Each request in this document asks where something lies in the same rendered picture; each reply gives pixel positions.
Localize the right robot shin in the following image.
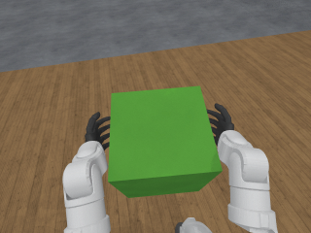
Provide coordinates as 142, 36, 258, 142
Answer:
183, 217, 195, 224

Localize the right robot hand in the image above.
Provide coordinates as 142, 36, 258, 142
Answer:
206, 103, 234, 146

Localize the right robot forearm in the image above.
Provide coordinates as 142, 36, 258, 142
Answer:
217, 130, 278, 233

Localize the left robot forearm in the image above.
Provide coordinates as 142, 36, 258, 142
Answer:
62, 141, 111, 233

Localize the left robot hand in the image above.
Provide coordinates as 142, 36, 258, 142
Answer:
85, 112, 111, 150

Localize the carton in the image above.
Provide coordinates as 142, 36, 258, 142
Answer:
108, 85, 223, 198

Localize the robot right thigh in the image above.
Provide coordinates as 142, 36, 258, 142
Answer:
179, 220, 213, 233

